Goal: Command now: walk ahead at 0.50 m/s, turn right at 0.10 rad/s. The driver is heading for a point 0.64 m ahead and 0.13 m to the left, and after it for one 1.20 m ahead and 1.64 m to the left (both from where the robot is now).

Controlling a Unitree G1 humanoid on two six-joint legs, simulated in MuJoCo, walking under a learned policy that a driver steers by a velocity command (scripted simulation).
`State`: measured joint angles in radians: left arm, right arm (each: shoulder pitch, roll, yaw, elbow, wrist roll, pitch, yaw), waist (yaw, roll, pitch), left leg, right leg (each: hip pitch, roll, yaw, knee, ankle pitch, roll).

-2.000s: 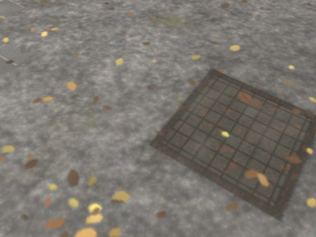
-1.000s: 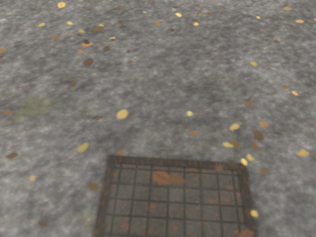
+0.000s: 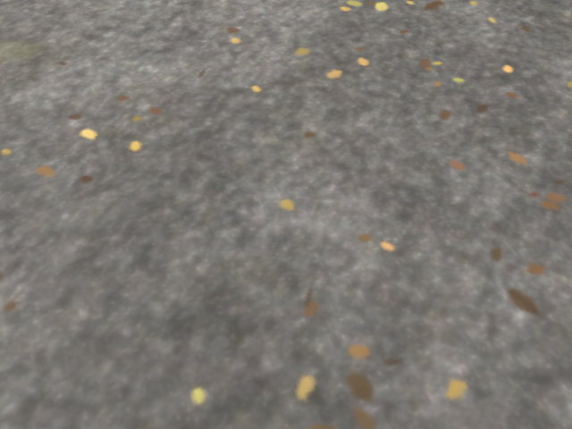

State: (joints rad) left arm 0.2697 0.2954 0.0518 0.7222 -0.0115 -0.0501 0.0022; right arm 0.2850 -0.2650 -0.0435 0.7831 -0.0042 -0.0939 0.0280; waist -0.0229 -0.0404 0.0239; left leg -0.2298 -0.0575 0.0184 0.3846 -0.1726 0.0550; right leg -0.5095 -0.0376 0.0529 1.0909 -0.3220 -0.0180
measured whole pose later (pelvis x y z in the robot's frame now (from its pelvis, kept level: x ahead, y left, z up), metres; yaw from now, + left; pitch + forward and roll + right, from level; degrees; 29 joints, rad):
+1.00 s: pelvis +0.55 +0.02 -0.01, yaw +20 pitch +1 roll +0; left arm 0.20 0.29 0.05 0.80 -0.01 -0.11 0.00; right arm 0.23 -0.29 -0.07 0.70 0.01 -0.04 0.03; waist -0.01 -0.01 0.06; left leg -0.34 -0.09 0.00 0.50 -0.17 0.10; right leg -0.41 -0.06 0.04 1.18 -0.38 0.00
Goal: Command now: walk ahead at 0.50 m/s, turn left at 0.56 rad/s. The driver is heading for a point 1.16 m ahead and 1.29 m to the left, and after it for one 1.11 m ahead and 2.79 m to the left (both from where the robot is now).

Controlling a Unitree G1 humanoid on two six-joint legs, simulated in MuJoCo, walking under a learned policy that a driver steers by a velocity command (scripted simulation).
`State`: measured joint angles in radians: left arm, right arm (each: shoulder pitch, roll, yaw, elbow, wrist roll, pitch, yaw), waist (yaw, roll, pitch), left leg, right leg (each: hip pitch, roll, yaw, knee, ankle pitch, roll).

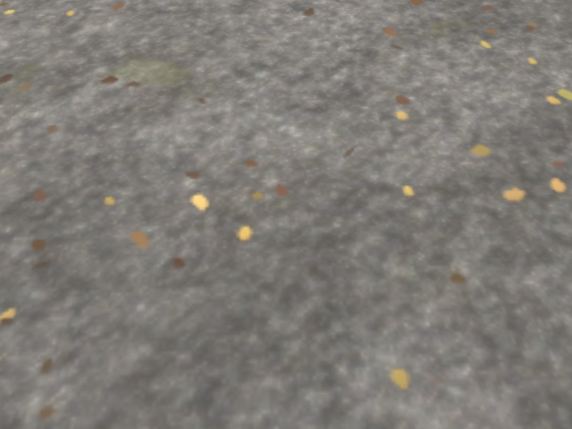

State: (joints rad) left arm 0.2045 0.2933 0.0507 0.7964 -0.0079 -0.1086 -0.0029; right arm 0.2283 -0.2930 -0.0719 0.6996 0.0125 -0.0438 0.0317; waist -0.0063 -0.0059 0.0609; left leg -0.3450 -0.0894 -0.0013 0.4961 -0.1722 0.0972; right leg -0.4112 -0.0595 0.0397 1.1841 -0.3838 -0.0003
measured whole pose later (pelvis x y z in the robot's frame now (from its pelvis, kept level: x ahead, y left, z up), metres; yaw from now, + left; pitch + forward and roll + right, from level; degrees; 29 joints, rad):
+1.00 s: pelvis +0.51 +0.11 +0.00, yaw +36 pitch +1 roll +0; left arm 0.19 0.31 0.05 0.78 -0.01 -0.11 -0.01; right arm 0.24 -0.30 -0.07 0.63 0.01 -0.04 0.03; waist 0.00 -0.02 0.07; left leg -0.34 -0.09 -0.01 0.49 -0.17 0.10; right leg -0.44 -0.07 0.03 1.17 -0.37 0.01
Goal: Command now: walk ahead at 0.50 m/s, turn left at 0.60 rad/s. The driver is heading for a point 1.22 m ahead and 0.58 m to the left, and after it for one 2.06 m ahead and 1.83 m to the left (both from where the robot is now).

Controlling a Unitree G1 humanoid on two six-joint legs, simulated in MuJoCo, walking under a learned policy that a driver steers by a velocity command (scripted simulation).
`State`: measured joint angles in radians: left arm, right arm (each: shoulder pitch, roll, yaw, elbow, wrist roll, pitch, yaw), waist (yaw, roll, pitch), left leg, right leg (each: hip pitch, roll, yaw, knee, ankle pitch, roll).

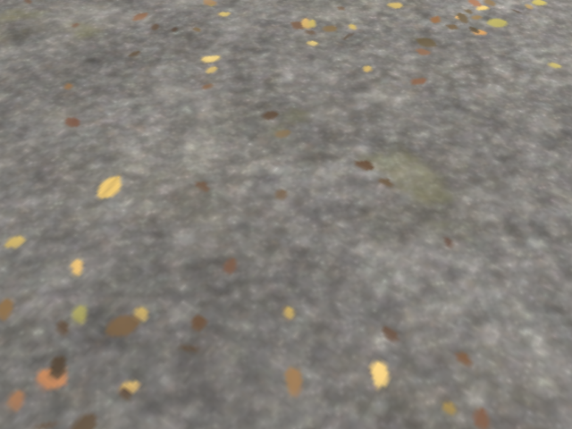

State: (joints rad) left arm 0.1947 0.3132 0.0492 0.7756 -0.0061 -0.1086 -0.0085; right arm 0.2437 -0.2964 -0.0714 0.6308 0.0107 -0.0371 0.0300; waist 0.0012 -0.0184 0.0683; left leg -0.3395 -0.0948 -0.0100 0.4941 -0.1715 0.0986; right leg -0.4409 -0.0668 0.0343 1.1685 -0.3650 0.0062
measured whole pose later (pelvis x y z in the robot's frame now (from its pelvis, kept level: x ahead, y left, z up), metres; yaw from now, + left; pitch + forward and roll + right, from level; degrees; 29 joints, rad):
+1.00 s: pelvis +0.54 +0.09 +0.01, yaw +16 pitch +1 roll +0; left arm 0.26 0.32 0.05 0.82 -0.02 -0.08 -0.01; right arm 0.24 -0.27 -0.04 0.72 0.00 -0.07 0.03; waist 0.00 -0.04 0.02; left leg -0.26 -0.05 0.03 0.40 -0.16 0.06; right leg -0.50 -0.08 0.02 1.09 -0.32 -0.01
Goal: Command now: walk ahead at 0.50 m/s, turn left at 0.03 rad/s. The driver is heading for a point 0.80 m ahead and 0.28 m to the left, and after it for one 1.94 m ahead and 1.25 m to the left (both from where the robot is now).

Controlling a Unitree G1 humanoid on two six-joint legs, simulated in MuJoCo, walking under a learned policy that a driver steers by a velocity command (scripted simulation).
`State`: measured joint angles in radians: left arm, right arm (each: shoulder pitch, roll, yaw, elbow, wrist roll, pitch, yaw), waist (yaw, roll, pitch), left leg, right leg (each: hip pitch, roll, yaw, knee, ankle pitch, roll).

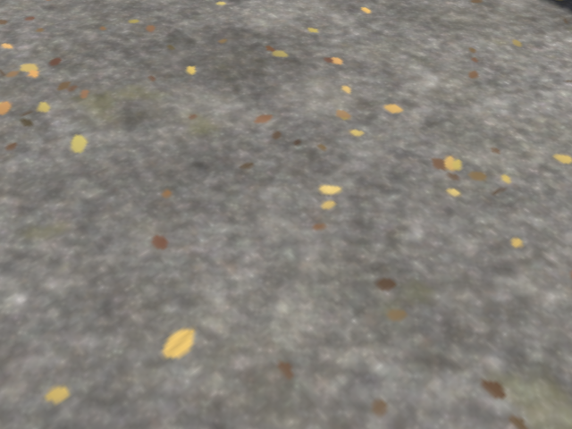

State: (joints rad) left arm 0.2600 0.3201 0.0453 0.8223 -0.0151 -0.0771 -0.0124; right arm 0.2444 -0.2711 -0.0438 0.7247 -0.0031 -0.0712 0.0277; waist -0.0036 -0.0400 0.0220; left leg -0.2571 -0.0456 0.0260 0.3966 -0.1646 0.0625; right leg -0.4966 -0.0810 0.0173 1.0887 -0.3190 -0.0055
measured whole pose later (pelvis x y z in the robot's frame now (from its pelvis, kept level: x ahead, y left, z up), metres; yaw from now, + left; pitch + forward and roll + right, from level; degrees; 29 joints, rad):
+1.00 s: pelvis +0.37 +0.01 -0.01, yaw +27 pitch +2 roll -2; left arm 0.04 0.31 0.06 0.79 0.00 0.01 0.02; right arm 0.17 -0.30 -0.08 0.63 0.00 0.02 -0.01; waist -0.02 -0.02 0.08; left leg -0.39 -0.07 -0.07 0.45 -0.10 0.07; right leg -0.51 -0.01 0.05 1.00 -0.43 0.06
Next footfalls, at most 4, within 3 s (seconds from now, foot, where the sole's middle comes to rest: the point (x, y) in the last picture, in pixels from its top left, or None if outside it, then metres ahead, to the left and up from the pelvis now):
0.32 right None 0.36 -0.14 -0.78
0.78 left None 0.45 0.13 -0.78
1.20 right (320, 417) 0.51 -0.08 -0.78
1.66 left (144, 423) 0.49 0.32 -0.78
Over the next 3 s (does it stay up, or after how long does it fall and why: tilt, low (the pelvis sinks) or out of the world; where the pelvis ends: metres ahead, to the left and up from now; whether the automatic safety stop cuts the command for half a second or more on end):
stays up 0.74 0.45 -0.01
